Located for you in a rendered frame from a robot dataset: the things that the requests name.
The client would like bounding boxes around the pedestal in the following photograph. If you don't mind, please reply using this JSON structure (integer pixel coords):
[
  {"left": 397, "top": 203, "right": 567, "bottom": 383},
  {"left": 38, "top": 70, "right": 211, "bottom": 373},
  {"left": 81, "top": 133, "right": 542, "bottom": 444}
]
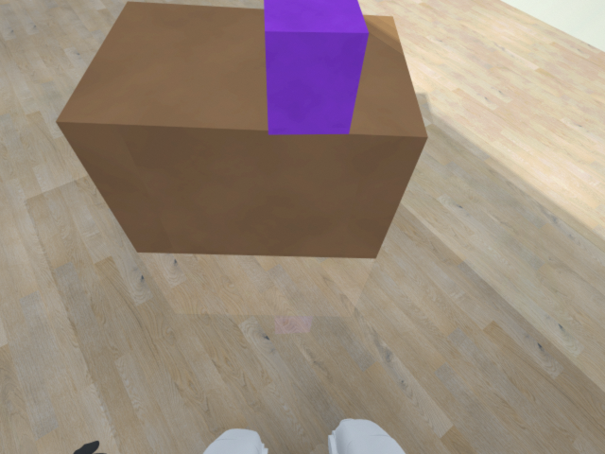
[{"left": 56, "top": 1, "right": 428, "bottom": 258}]

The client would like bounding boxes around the robot thigh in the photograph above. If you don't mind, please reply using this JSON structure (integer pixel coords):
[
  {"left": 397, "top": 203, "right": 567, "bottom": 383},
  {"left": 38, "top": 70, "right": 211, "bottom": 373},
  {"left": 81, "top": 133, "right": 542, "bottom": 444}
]
[
  {"left": 203, "top": 428, "right": 268, "bottom": 454},
  {"left": 328, "top": 419, "right": 406, "bottom": 454}
]

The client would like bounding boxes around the carton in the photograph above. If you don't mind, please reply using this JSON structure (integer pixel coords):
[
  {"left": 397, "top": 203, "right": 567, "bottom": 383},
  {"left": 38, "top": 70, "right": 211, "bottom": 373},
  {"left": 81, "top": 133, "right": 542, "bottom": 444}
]
[{"left": 264, "top": 0, "right": 369, "bottom": 135}]

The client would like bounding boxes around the robot left thigh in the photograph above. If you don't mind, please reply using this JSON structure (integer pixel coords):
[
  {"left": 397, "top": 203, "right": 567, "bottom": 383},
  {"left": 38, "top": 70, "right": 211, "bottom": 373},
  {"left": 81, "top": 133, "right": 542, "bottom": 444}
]
[{"left": 203, "top": 428, "right": 268, "bottom": 454}]

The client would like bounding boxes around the robot right thigh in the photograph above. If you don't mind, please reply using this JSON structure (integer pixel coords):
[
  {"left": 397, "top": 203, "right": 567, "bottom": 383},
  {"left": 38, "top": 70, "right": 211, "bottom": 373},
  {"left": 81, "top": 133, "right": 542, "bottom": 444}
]
[{"left": 328, "top": 419, "right": 406, "bottom": 454}]

